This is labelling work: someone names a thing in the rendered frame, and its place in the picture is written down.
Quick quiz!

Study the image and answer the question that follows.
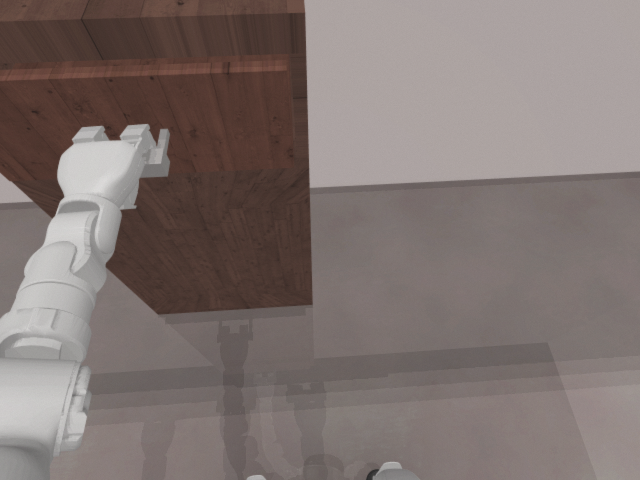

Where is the robot left upper arm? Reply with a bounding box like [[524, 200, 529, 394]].
[[0, 357, 92, 480]]

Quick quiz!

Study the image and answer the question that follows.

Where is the drawer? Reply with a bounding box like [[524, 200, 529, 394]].
[[0, 54, 294, 181]]

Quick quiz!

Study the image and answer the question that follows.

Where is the robot left forearm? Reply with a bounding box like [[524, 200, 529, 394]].
[[0, 194, 122, 363]]

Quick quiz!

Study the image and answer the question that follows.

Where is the robot right shin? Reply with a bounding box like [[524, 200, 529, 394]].
[[375, 462, 402, 476]]

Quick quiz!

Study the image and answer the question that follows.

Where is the cabinet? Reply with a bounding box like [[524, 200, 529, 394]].
[[0, 0, 313, 315]]

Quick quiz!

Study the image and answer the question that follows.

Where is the left robot hand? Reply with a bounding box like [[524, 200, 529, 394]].
[[57, 124, 157, 210]]

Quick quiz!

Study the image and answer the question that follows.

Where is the handle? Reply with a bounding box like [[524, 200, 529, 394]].
[[140, 129, 170, 178]]

